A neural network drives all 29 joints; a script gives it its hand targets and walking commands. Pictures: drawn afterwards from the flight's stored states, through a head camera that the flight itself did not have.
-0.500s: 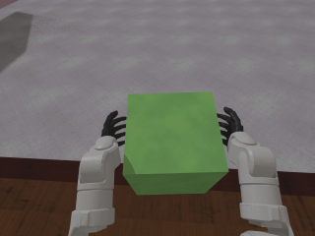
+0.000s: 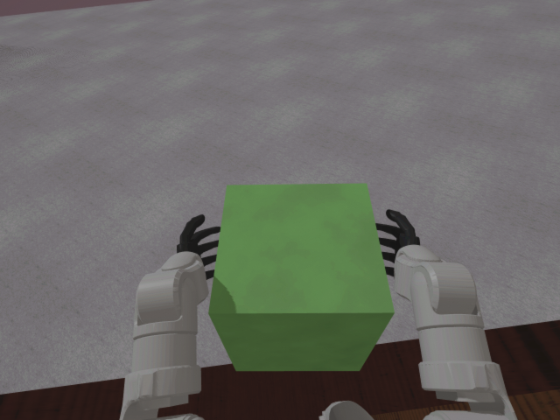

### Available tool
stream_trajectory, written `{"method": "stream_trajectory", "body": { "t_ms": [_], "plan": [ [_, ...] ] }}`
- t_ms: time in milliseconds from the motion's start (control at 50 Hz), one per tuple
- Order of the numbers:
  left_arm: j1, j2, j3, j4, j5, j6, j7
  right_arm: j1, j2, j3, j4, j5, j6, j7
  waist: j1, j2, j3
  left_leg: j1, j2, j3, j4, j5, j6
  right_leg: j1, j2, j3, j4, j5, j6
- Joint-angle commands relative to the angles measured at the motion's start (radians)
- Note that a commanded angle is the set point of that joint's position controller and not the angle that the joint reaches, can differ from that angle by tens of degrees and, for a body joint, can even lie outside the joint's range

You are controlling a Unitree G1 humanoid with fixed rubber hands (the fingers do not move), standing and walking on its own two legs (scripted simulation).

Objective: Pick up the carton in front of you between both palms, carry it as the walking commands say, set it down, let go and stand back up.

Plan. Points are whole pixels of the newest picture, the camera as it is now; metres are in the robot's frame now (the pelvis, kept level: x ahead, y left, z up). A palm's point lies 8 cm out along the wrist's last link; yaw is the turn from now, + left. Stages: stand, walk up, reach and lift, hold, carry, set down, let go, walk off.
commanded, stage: carry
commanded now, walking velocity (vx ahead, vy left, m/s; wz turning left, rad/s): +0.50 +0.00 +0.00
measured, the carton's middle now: (297, 283) +0.34 -0.04 +0.00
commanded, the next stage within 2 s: none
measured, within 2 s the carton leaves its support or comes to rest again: neither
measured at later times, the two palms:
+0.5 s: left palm (202, 196) +0.73 +0.17 -0.14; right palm (311, 181) +0.75 -0.13 -0.15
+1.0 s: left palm (227, 151) +1.18 +0.13 -0.32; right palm (301, 139) +1.19 -0.17 -0.31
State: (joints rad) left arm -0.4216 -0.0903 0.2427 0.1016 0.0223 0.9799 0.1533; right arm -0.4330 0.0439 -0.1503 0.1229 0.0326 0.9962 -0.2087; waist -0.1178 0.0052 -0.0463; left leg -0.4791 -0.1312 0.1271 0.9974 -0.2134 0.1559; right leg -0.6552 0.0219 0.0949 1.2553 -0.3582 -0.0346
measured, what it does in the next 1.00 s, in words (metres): goes down: right foot 0.14 m lower, then left foot 0.14 m lower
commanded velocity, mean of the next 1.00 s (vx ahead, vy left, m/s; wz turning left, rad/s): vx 0.50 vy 0.00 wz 0.00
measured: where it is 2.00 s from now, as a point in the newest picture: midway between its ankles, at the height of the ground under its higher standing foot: (270, 224)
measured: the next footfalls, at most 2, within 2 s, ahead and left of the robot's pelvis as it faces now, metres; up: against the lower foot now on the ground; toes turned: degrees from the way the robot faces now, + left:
right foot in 0.18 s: +0.29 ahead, -0.09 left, -0.14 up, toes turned +0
left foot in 0.52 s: +0.58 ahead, +0.05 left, -0.29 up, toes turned +0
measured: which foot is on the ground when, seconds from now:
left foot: down 0.00-0.16, up 0.18-0.50, down 0.52-0.88, up 0.90-1.00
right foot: up 0.00-0.16, down 0.18-0.50, up 0.52-0.86, down 0.88-1.00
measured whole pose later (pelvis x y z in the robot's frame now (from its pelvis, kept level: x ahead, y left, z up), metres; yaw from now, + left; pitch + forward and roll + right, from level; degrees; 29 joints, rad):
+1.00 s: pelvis +0.84 -0.02 -0.39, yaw -1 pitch +5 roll -1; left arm -0.40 -0.09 0.16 -0.01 0.02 0.88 0.19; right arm -0.45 0.00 -0.16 0.05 0.10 0.87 -0.17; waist 0.02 -0.01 0.00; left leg -0.59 -0.03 -0.03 1.60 -0.56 0.05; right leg -0.52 0.10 -0.08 0.65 -0.22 -0.12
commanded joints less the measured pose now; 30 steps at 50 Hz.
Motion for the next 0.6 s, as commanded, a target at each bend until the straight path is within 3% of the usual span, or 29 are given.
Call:
{"method": "stream_trajectory", "body": {
  "t_ms": [0,40,60,80,100,120,140,160,180,200,220,240,260,280,300,320,340,360,380,400,420,440,460,480,500,520,540,560,580],
  "plan": [
    [-0.594,-0.77,-0.512,-0.125,-0.14,-0.042,-0.049,-0.827,0.968,0.673,-0.235,0.373,-0.057,0.146,0.016,-0.048,-0.355,0.356,0.272,-0.589,-0.155,0.291,0.096,-0.202,-0.044,0.011,-0.199,0.373,-0.026],
    [-0.646,-0.8,-0.523,-0.144,-0.151,-0.062,-0.053,-0.859,0.996,0.692,-0.234,0.399,-0.07,0.164,0.021,-0.059,-0.313,0.133,0.173,-0.397,-0.146,0.058,0.076,0.083,0.016,-0.113,-0.485,0.628,-0.018],
    [-0.645,-0.797,-0.533,-0.154,-0.149,-0.072,-0.053,-0.851,1.004,0.683,-0.226,0.405,-0.081,0.169,0.016,0.0,-0.301,-0.015,0.12,-0.277,-0.125,-0.012,0.057,0.309,0.056,-0.167,-0.595,0.753,-0.015],
    [-0.649,-0.787,-0.551,-0.165,-0.147,-0.078,-0.051,-0.823,0.993,0.671,-0.207,0.399,-0.089,0.169,0.025,0.073,-0.302,-0.047,0.118,-0.236,-0.095,-0.015,0.049,0.41,0.083,-0.212,-0.622,0.776,-0.01],
    [-0.651,-0.786,-0.567,-0.172,-0.151,-0.08,-0.049,-0.778,0.986,0.662,-0.184,0.39,-0.093,0.169,0.052,0.114,-0.366,-0.041,0.158,-0.2,0.021,0.066,0.014,0.524,0.072,-0.206,-0.523,0.9,-0.033],
    [-0.64,-0.778,-0.584,-0.184,-0.153,-0.078,-0.049,-0.717,0.968,0.652,-0.157,0.367,-0.093,0.165,0.119,0.117,-0.397,-0.02,0.179,-0.177,0.119,0.177,-0.023,0.59,0.055,-0.179,-0.57,0.835,-0.047],
    [-0.613,-0.762,-0.588,-0.177,-0.151,-0.073,-0.048,-0.69,0.961,0.637,-0.13,0.338,-0.088,0.162,0.19,0.026,-0.395,-0.053,0.177,-0.125,0.287,0.361,-0.075,0.709,0.045,-0.181,-0.68,0.78,-0.061],
    [-0.57,-0.734,-0.602,-0.17,-0.151,-0.061,-0.05,-0.674,0.942,0.613,-0.128,0.299,-0.081,0.151,0.314,-0.236,-0.296,-0.275,0.052,-0.09,0.69,-0.252,-0.134,0.835,-0.066,-0.052,-0.817,0.692,-0.134],
    [-0.499,-0.714,-0.586,-0.111,-0.138,-0.042,-0.048,-0.632,0.898,0.58,-0.065,0.256,-0.06,0.136,0.261,-0.127,-0.303,-0.394,0.01,-0.139,0.763,-0.458,-0.105,0.91,-0.15,0.043,-0.604,0.983,-0.114],
    [-0.497,-0.688,-0.614,-0.113,-0.167,-0.046,-0.035,-0.501,0.856,0.522,-0.033,0.22,-0.042,0.132,0.208,-0.262,-0.488,-0.627,0.038,-0.263,0.701,-0.376,-0.126,1.166,-0.311,0.416,-0.504,0.989,-0.299],
    [-0.497,-0.727,-0.641,-0.112,-0.182,-0.044,-0.031,-0.466,0.804,0.483,-0.043,0.174,-0.038,0.122,0.21,-0.14,-0.529,-0.663,0.104,-0.289,0.644,-0.305,-0.12,1.111,-0.353,0.54,-0.526,0.755,-0.355],
    [-0.529,-0.775,-0.657,-0.119,-0.215,-0.041,-0.038,-0.456,0.784,0.451,-0.018,0.138,-0.038,0.114,0.22,0.03,-0.455,-0.66,0.134,-0.278,0.493,-0.288,-0.14,0.963,-0.305,0.493,-0.514,0.654,-0.354],
    [-0.58,-0.825,-0.701,-0.147,-0.265,-0.043,-0.049,-0.438,0.801,0.425,-0.011,0.115,-0.048,0.114,0.215,0.134,-0.422,-0.575,0.15,-0.25,0.36,-0.273,-0.158,0.834,-0.276,0.464,-0.509,0.691,-0.337],
    [-0.63,-0.873,-0.735,-0.161,-0.299,-0.05,-0.063,-0.435,0.811,0.401,-0.021,0.096,-0.059,0.119,0.223,0.144,-0.372,-0.507,0.154,-0.209,0.176,-0.215,-0.16,0.729,-0.238,0.419,-0.514,0.755,-0.318],
    [-0.683,-0.912,-0.767,-0.171,-0.334,-0.063,-0.077,-0.443,0.824,0.394,-0.036,0.082,-0.075,0.125,0.218,0.032,-0.395,-0.448,0.159,-0.196,0.222,-0.053,-0.139,0.684,-0.24,0.435,-0.48,0.751,-0.296],
    [-0.724,-0.958,-0.789,-0.184,-0.362,-0.079,-0.092,-0.466,0.848,0.399,-0.068,0.077,-0.094,0.132,0.211,-0.016,-0.406,-0.394,0.15,-0.192,0.232,-0.02,-0.118,0.608,-0.24,0.456,-0.483,0.677,-0.29],
    [-0.765,-0.985,-0.804,-0.204,-0.392,-0.093,-0.106,-0.516,0.854,0.414,-0.114,0.074,-0.116,0.137,0.226,0.059,-0.371,-0.419,0.165,-0.231,0.013,0.209,-0.1,0.588,-0.137,0.389,-0.386,0.439,-0.242],
    [-0.824,-1.008,-0.822,-0.21,-0.422,-0.102,-0.117,-0.536,0.865,0.419,-0.124,0.069,-0.127,0.137,0.219,0.074,-0.348,-0.262,0.134,-0.153,-0.133,0.448,-0.104,0.438,-0.094,0.274,-0.38,0.275,-0.226],
    [-0.837,-1.023,-0.824,-0.209,-0.452,-0.108,-0.126,-0.569,0.857,0.429,-0.159,0.072,-0.141,0.135,0.224,0.04,-0.326,-0.025,0.107,-0.097,-0.293,0.556,-0.106,0.27,-0.047,0.145,-0.39,0.15,-0.201],
    [-0.805,-1.016,-0.824,-0.191,-0.461,-0.117,-0.131,-0.589,0.852,0.442,-0.188,0.075,-0.151,0.129,0.213,-0.054,-0.316,0.189,0.076,-0.057,-0.346,0.639,-0.105,0.129,-0.019,0.059,-0.369,0.073,-0.181],
    [-0.783,-1.014,-0.825,-0.181,-0.466,-0.126,-0.134,-0.615,0.843,0.458,-0.21,0.081,-0.16,0.124,0.205,-0.096,-0.33,0.302,0.046,0.005,-0.312,0.674,-0.103,0.089,-0.014,0.001,-0.325,0.079,-0.164],
    [-0.767,-1.0,-0.814,-0.177,-0.464,-0.134,-0.132,-0.618,0.832,0.479,-0.245,0.085,-0.164,0.12,0.155,-0.164,-0.379,0.404,0.071,-0.027,-0.249,0.693,-0.07,0.089,-0.057,-0.006,-0.225,0.176,-0.138],
    [-0.74,-0.988,-0.801,-0.166,-0.447,-0.135,-0.125,-0.597,0.807,0.494,-0.258,0.096,-0.163,0.117,0.075,-0.121,-0.41,0.507,0.101,-0.065,-0.33,0.619,-0.039,0.08,-0.07,-0.042,-0.062,0.298,-0.1],
    [-0.7,-0.954,-0.787,-0.147,-0.424,-0.13,-0.117,-0.566,0.784,0.503,-0.258,0.104,-0.16,0.114,-0.015,0.011,-0.406,0.611,0.13,-0.068,-0.42,0.554,0.0,0.038,-0.042,-0.101,0.192,0.337,-0.052],
    [-0.654,-0.92,-0.763,-0.12,-0.385,-0.123,-0.103,-0.541,0.758,0.512,-0.251,0.116,-0.151,0.114,-0.041,0.142,-0.335,0.654,0.191,-0.128,-0.482,0.519,0.012,-0.101,0.059,-0.123,0.425,-0.249,-0.041],
    [-0.581,-0.861,-0.716,-0.094,-0.352,-0.104,-0.089,-0.496,0.704,0.521,-0.217,0.119,-0.141,0.103,0.043,0.206,-0.41,0.875,0.334,-0.425,-0.264,0.89,0.048,-0.309,0.052,0.0,0.379,-0.232,-0.018],
    [-0.428,-0.798,-0.657,-0.081,-0.296,-0.091,-0.072,-0.462,0.704,0.554,-0.21,0.146,-0.138,0.089,0.02,0.196,-0.562,0.928,0.496,-0.736,-0.33,0.437,0.19,-0.397,0.024,0.066,0.406,-0.15,-0.008],
    [-0.468,-0.744,-0.633,-0.105,-0.258,-0.082,-0.058,-0.461,0.744,0.57,-0.196,0.175,-0.135,0.089,0.027,0.098,-0.515,0.824,0.451,-0.767,-0.299,0.428,0.188,-0.387,-0.027,0.038,0.324,-0.162,-0.003],
    [-0.435,-0.732,-0.595,-0.075,-0.221,-0.079,-0.046,-0.47,0.761,0.597,-0.213,0.205,-0.124,0.094,0.023,-0.043,-0.424,0.711,0.403,-0.684,-0.269,0.555,0.175,-0.416,-0.041,0.008,0.166,-0.129,0.016]
  ]
}}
